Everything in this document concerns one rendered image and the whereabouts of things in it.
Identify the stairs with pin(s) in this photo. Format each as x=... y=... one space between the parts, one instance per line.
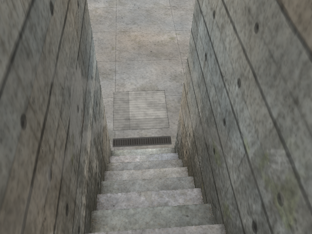
x=148 y=191

